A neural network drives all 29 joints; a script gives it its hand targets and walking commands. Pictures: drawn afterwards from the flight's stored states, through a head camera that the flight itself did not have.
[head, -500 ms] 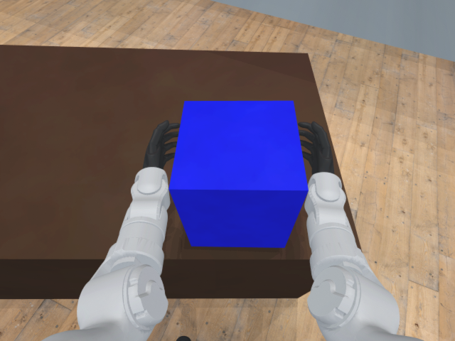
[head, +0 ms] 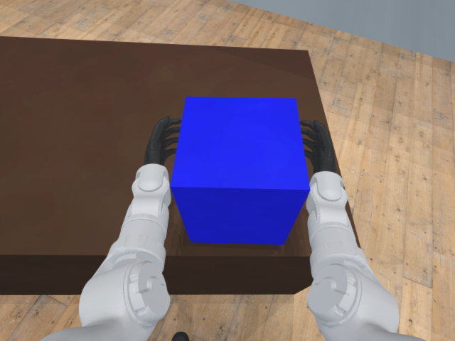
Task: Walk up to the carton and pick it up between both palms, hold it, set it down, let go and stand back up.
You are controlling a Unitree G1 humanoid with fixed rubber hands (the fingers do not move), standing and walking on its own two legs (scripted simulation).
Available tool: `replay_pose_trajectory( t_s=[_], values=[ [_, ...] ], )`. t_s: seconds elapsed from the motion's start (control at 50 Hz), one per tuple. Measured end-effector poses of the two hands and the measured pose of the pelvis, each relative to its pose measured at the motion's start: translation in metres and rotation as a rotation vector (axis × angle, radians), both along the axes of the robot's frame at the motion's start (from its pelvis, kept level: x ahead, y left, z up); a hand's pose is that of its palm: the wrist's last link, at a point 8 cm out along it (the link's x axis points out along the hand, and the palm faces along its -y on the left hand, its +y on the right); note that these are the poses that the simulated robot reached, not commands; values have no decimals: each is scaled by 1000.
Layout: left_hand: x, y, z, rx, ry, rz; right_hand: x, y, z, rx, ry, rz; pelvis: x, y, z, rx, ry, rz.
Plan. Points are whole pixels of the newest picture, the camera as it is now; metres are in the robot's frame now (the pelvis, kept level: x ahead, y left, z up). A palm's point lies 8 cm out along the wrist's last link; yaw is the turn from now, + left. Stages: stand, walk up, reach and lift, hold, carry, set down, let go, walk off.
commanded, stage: set down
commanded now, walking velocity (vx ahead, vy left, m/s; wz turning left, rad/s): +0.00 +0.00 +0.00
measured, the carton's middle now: (238, 176) +0.44 +0.01 -0.03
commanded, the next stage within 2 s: none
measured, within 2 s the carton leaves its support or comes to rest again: rests again in 1.28 s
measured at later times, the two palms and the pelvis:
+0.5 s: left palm (161, 160) +0.42 +0.16 +0.03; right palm (325, 173) +0.43 -0.14 +0.04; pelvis +0.00 +0.00 +0.00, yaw +0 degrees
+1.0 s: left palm (161, 163) +0.42 +0.16 +0.03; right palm (324, 175) +0.42 -0.14 +0.03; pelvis -0.01 +0.00 +0.00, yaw -1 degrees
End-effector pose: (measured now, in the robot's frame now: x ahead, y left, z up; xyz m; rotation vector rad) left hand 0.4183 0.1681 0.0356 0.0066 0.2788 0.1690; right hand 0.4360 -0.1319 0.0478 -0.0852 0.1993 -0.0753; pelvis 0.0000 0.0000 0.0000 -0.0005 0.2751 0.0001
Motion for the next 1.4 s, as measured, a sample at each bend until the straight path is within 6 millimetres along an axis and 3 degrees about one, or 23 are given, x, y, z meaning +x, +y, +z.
replay_pose_trajectory(
  t_s=[0.9, 1.22, 1.4],
  values=[
    [-3, -8, -4, -3, -29, -16, -14, -9, -14, -8, 20, -19, -5, 1, -2, 3, -1, -18],
    [3, -7, -13, -29, 9, -2, -10, -10, -14, -5, 54, 7, -8, 1, -5, -1, 19, -33],
    [12, 6, -9, -2, 25, 18, 8, -2, -15, 50, 106, 42, -11, 2, -15, -18, 117, -30]
  ],
)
